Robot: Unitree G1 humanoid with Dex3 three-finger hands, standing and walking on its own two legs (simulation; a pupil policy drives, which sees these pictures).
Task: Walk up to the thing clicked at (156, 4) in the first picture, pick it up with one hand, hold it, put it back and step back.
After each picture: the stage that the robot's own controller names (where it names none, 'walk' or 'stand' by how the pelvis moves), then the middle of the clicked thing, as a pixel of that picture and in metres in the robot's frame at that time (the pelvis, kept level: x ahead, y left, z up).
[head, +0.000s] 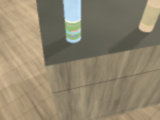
stand; (154, 6) +0.73 -0.32 +0.13
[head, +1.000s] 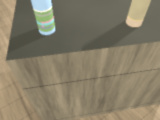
sink last; out of the picture +0.66 -0.21 +0.17
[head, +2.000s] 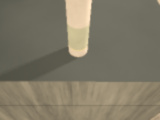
rise first; (78, 23) +0.47 +0.07 +0.16
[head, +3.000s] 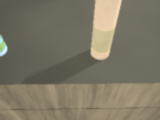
rise first; (104, 26) +0.47 -0.04 +0.16
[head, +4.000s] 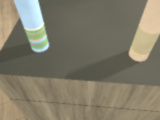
stand; (149, 29) +0.47 -0.20 +0.15
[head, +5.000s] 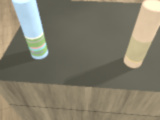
stand; (141, 38) +0.47 -0.19 +0.13
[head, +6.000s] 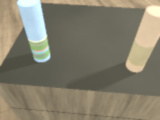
stand; (144, 43) +0.46 -0.20 +0.13
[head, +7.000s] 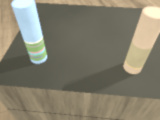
stand; (141, 44) +0.45 -0.18 +0.13
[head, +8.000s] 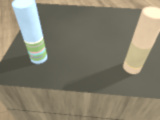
stand; (141, 44) +0.45 -0.18 +0.13
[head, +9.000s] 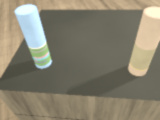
rise first; (145, 45) +0.45 -0.18 +0.13
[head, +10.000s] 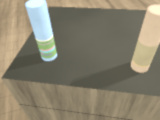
go down; (147, 42) +0.47 -0.19 +0.13
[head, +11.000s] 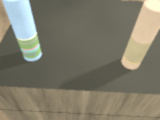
go down; (141, 39) +0.45 -0.20 +0.14
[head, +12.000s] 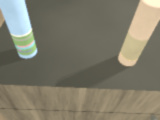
go down; (138, 35) +0.46 -0.19 +0.14
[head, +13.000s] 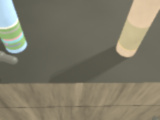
close in; (137, 22) +0.46 -0.18 +0.17
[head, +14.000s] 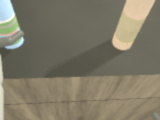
close; (133, 15) +0.48 -0.18 +0.18
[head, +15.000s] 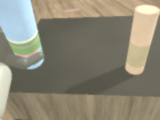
lift; (139, 43) +0.45 -0.19 +0.16
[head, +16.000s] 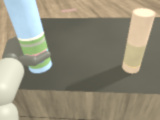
hold; (136, 43) +0.48 -0.18 +0.14
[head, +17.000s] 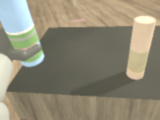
hold; (139, 50) +0.47 -0.19 +0.14
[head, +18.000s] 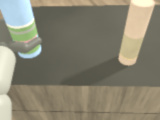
crouch; (133, 35) +0.48 -0.18 +0.14
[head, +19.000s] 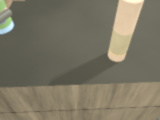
lower; (122, 31) +0.48 -0.17 +0.14
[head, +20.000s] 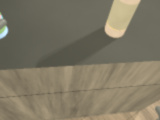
lower; (126, 0) +0.50 -0.17 +0.20
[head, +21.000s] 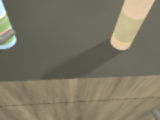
lower; (132, 14) +0.47 -0.17 +0.18
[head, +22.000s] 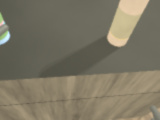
lower; (129, 10) +0.48 -0.17 +0.19
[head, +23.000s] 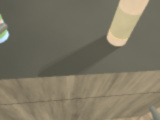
lower; (129, 9) +0.48 -0.17 +0.19
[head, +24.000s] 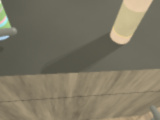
open; (134, 7) +0.48 -0.18 +0.19
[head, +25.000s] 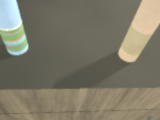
sink last; (141, 29) +0.45 -0.19 +0.17
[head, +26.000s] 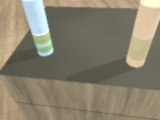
stand; (142, 36) +0.49 -0.17 +0.15
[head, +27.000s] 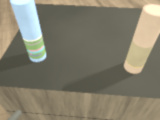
stand; (142, 43) +0.45 -0.18 +0.14
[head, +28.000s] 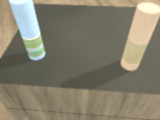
stand; (137, 40) +0.47 -0.17 +0.13
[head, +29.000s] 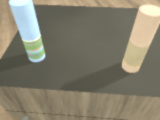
stand; (139, 42) +0.46 -0.17 +0.13
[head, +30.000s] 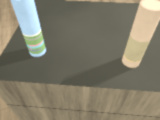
walk; (139, 37) +0.47 -0.18 +0.13
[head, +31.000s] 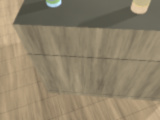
walk; out of the picture +0.70 -0.23 +0.15
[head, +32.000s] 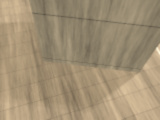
walk; out of the picture +1.07 -0.22 +0.15
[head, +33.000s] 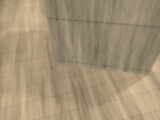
stand; out of the picture +1.18 -0.23 +0.15
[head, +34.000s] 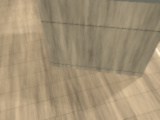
stand; out of the picture +1.17 -0.21 +0.13
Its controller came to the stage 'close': yes
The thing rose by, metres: 0.00
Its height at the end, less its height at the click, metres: +0.00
